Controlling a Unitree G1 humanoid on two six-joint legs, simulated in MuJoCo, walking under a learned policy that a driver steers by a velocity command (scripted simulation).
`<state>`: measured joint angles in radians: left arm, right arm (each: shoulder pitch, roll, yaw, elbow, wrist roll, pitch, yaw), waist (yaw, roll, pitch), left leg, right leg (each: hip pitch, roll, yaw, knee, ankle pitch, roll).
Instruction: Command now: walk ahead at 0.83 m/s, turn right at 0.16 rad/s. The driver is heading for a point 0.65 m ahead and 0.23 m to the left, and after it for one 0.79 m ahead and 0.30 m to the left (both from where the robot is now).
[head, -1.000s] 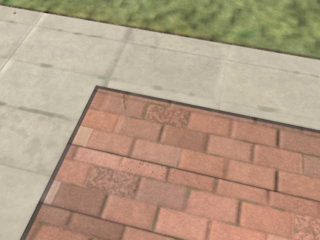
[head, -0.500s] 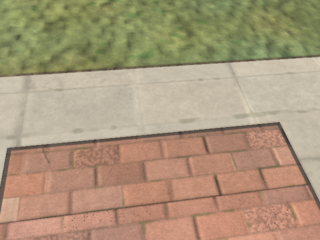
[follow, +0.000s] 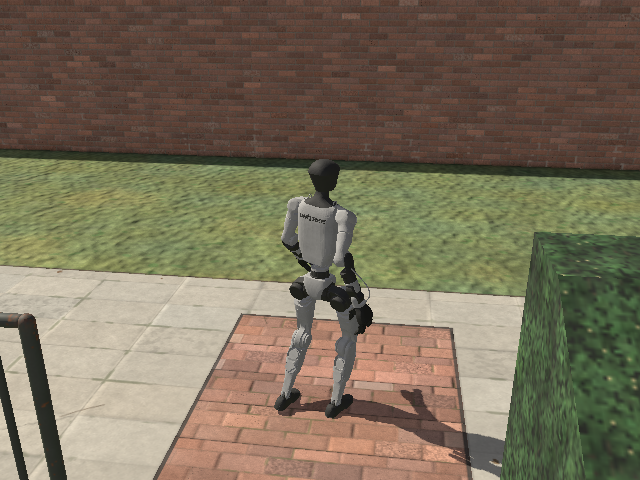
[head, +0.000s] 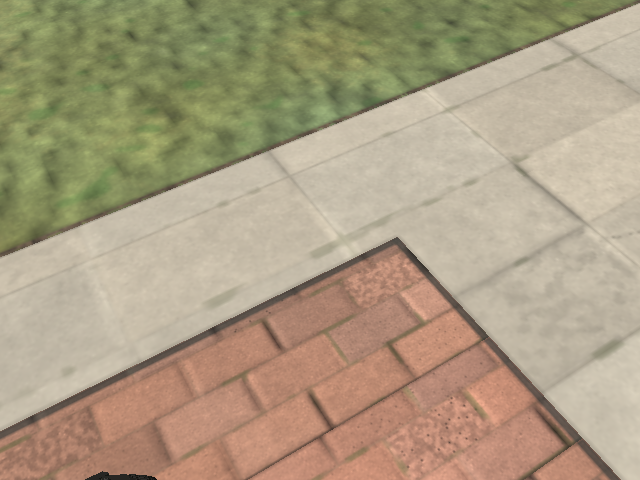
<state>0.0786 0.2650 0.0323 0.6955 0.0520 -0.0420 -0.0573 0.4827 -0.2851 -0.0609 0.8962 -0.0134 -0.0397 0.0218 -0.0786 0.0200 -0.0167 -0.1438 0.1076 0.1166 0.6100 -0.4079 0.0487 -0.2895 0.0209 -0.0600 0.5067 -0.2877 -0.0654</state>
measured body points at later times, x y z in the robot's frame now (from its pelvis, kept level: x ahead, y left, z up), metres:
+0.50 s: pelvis +0.36 +0.01 -0.03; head +0.39 +0.01 +0.42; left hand +0.36 +0.28 -0.16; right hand +0.53 -0.24 -0.15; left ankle +0.42 +0.03 -0.74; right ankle +0.17 -0.14 -0.59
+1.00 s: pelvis +0.80 +0.11 +0.00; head +0.83 +0.13 +0.45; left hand +0.69 +0.39 -0.10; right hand +1.10 -0.04 -0.10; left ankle +0.67 +0.13 -0.63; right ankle +0.90 +0.01 -0.73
